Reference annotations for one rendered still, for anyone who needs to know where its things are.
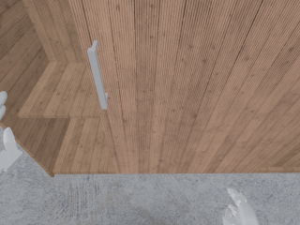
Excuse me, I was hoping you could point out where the robot right hand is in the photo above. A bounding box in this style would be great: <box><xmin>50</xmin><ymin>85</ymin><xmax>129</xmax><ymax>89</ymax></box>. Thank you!
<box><xmin>222</xmin><ymin>187</ymin><xmax>259</xmax><ymax>225</ymax></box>

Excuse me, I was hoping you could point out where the handle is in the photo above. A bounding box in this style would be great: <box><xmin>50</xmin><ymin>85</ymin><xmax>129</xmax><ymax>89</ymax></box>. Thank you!
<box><xmin>87</xmin><ymin>40</ymin><xmax>108</xmax><ymax>110</ymax></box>

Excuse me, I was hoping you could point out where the wardrobe door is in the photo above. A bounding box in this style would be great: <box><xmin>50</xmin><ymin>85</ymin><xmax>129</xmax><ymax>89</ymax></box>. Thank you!
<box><xmin>68</xmin><ymin>0</ymin><xmax>300</xmax><ymax>174</ymax></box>
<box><xmin>260</xmin><ymin>132</ymin><xmax>300</xmax><ymax>168</ymax></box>

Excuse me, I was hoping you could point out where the robot left hand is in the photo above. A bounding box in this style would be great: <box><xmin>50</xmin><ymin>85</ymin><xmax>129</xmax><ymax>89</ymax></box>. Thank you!
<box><xmin>0</xmin><ymin>91</ymin><xmax>23</xmax><ymax>173</ymax></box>

